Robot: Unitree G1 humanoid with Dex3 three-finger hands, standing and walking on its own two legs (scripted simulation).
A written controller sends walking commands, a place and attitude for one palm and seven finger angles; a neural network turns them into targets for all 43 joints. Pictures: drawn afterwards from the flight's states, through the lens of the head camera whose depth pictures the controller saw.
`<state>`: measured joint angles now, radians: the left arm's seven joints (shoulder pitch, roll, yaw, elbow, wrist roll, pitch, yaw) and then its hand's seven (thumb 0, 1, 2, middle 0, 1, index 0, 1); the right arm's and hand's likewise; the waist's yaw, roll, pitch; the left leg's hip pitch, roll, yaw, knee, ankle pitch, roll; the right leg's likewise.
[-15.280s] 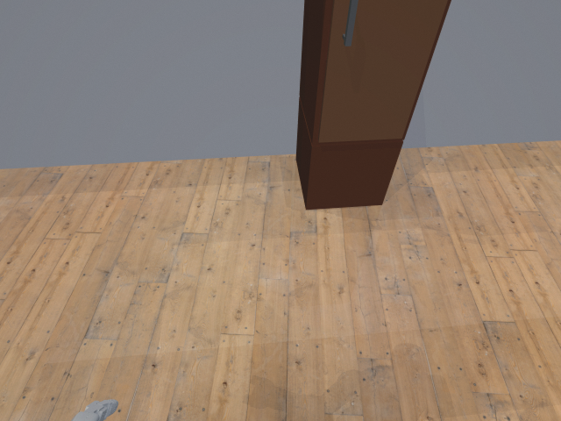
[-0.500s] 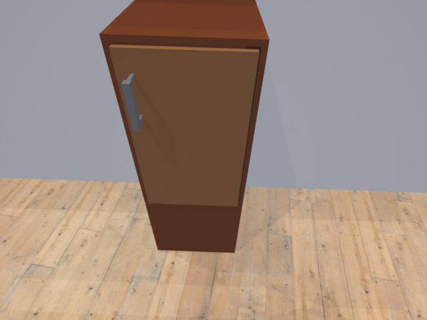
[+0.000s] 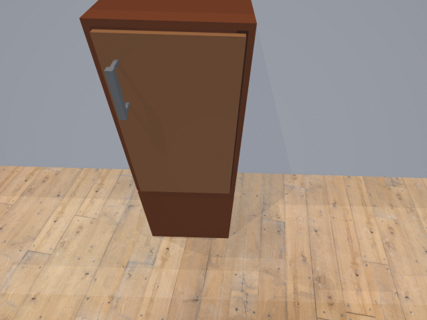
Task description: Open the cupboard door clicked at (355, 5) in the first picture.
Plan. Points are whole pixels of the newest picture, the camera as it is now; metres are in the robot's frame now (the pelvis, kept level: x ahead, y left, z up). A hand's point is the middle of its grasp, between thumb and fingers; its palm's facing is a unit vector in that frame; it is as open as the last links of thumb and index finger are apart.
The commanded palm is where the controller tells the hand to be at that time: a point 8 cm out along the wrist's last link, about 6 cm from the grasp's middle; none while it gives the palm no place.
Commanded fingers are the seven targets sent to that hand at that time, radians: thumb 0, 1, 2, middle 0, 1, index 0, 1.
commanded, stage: come to a stop and stand still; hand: left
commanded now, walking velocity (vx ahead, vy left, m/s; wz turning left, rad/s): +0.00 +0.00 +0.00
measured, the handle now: (119, 90) +0.60 +0.27 +0.12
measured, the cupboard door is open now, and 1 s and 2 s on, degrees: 0 0 0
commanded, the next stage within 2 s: look again from close up in 0.44 s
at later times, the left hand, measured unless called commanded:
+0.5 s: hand out of the picture +0.00 +0.15 -0.18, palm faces +0.05 -0.99 -0.14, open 7.3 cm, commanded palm none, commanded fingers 0.00 0.90 0.90 -0.20 -0.30 -0.20 -0.30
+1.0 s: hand out of the picture +0.01 +0.15 -0.18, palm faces +0.04 -0.99 -0.14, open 7.3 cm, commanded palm none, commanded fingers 0.00 0.90 0.90 -0.20 -0.30 -0.20 -0.30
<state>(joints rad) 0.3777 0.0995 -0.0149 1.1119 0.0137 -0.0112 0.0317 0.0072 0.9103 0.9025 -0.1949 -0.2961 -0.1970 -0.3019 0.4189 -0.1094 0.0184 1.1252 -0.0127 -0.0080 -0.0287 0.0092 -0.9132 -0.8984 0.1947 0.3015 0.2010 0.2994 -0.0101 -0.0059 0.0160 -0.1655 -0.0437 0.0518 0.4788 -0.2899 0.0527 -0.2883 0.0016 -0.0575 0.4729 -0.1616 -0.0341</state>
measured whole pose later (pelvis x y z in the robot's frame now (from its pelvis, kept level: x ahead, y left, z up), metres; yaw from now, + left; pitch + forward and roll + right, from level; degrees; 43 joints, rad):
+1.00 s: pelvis +0.03 +0.01 +0.00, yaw +0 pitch -2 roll +0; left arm 0.34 0.10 -0.01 1.12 0.01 -0.01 0.04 0.01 0.92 0.90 -0.19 -0.30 -0.20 -0.30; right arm 0.35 -0.09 0.02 1.15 -0.01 -0.04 -0.05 0.01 -0.91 -0.90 0.19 0.30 0.20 0.30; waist 0.00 -0.01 0.04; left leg -0.08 -0.05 0.05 0.41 -0.31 0.06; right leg -0.22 0.00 -0.05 0.45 -0.20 -0.02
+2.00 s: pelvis +0.02 -0.02 -0.04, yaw +2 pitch +8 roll -1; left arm 0.27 0.31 0.25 0.02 -0.33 -0.17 -0.35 0.01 0.12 0.57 -0.25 -0.80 -0.26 -0.80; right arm 0.27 -0.20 0.07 0.56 0.05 -0.21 -0.06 0.02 -0.90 -0.90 0.20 0.30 0.21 0.30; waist -0.03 0.04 -0.07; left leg -0.54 0.00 0.00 0.88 -0.49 0.02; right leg -0.63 0.02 -0.12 0.83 -0.35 -0.07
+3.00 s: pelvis +0.03 +0.01 +0.00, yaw +2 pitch +2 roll -1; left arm -0.12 0.46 0.44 0.25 -0.33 0.05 -0.49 -0.01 -0.50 0.30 -0.30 -1.20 -0.30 -1.20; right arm 0.26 -0.28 0.07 0.58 0.06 -0.20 -0.08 0.02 -0.91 -0.90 0.20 0.30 0.21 0.30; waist 0.02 0.03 -0.02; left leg -0.22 -0.04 0.02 0.56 -0.37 0.06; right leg -0.32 0.00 -0.09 0.52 -0.23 -0.02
